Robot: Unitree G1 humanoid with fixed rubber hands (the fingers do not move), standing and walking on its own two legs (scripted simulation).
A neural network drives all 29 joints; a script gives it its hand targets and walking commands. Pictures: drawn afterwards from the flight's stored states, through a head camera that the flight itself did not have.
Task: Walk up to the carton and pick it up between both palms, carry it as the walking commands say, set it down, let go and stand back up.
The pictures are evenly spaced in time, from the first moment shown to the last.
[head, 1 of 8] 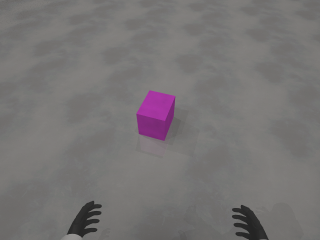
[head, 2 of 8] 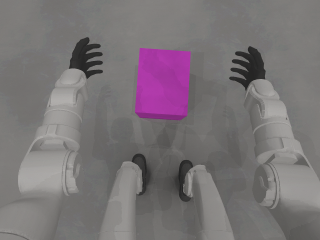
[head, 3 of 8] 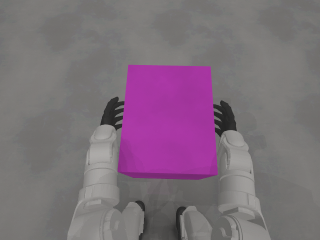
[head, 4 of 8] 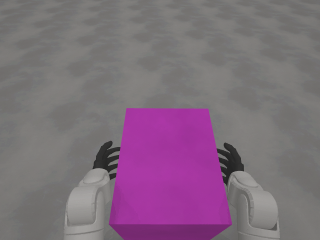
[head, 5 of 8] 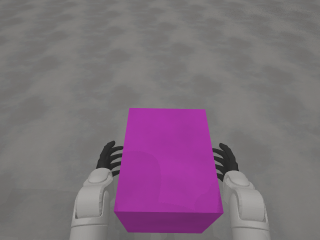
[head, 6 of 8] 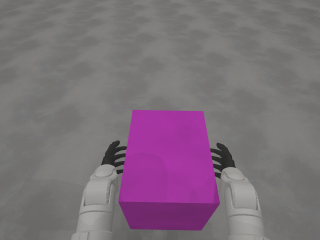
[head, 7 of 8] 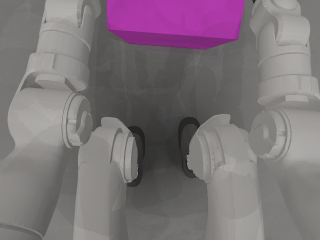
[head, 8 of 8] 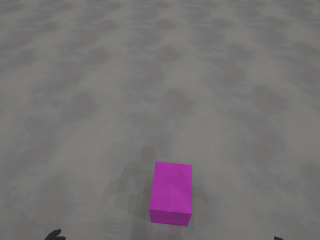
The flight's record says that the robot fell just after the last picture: no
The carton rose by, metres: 0.69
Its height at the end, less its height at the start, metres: +0.00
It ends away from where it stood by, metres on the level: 2.12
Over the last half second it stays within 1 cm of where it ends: yes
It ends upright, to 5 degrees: yes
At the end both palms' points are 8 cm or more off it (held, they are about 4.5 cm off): yes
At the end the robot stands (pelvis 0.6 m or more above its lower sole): yes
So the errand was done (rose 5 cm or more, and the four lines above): yes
